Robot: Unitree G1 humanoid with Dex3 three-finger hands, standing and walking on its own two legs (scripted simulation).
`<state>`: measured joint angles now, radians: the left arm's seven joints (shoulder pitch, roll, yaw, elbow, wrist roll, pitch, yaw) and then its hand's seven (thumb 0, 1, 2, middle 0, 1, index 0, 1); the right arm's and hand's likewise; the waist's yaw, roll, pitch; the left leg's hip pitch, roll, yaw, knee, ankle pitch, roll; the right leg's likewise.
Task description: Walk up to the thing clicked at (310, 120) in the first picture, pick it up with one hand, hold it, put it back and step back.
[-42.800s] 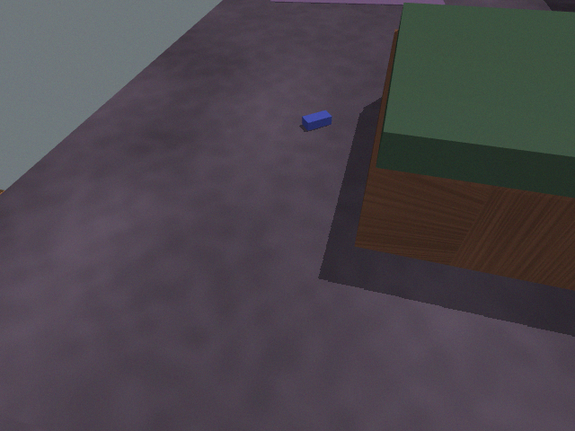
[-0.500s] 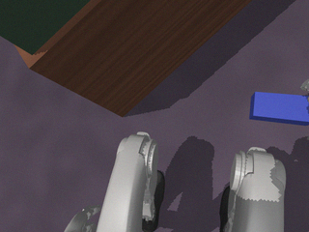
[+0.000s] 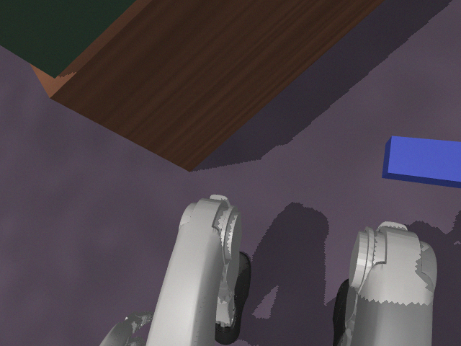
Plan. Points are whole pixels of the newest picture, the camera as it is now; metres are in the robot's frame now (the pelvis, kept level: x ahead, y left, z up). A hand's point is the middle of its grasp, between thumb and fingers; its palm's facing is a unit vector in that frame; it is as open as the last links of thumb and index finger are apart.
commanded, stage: rise first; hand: right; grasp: from above
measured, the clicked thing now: (430, 162) +0.47 -0.29 -0.29
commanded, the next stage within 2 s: approach in 0.94 s
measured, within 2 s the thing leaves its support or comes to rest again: neither
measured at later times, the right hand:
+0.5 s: hand out of the picture +0.42 -0.34 -0.17, palm faces -0.44 +0.08 -0.89, open 14.0 cm
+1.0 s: hand out of the picture +0.42 -0.33 -0.17, palm faces -0.44 +0.08 -0.89, open 13.7 cm
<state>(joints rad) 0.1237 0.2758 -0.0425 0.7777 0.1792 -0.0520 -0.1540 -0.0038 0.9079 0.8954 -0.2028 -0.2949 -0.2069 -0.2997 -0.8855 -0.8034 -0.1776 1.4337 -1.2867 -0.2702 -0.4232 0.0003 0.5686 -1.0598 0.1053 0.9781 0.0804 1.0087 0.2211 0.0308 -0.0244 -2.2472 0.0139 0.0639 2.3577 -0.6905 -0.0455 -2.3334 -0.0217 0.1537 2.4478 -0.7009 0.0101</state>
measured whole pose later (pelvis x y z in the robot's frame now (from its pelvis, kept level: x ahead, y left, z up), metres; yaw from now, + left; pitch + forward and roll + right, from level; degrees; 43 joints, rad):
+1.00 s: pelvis -0.01 +0.00 +0.00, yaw +0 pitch +32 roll +8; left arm 0.13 0.28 -0.06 0.78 0.18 -0.06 -0.16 0.00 0.91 0.89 -0.20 -0.29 -0.21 -0.30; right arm -0.89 -0.81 -0.15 1.46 -1.30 -0.29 -0.42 0.00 0.47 -0.97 0.18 0.93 0.17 0.95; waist 0.23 0.03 -0.03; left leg -2.25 0.01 0.07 2.36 -0.67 -0.04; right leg -2.33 -0.02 0.16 2.45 -0.68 0.01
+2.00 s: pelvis +0.00 +0.00 +0.00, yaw +1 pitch +32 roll +9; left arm 0.14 0.30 -0.08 0.75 0.17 -0.09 -0.17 0.00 0.90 0.89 -0.20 -0.30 -0.21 -0.30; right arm -0.95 -0.76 -0.07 1.50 -1.29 -0.28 -0.42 0.00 0.58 -1.05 0.09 0.96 0.07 0.99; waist 0.25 0.04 -0.02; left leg -2.24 0.01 0.08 2.36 -0.68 -0.04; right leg -2.33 -0.01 0.17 2.46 -0.69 0.02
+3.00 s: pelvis +0.00 -0.01 -0.03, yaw +5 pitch +27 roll +13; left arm 0.08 0.33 -0.21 0.73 0.31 -0.24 -0.29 0.00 0.90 0.89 -0.20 -0.29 -0.20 -0.30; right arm -1.00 -0.94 -0.17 1.75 -1.35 -0.26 -0.66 0.00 0.53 -1.06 0.10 0.96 0.07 0.99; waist 0.36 0.11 0.12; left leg -2.25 -0.03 0.13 2.42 -0.67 -0.07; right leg -2.36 -0.02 0.25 2.58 -0.73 0.01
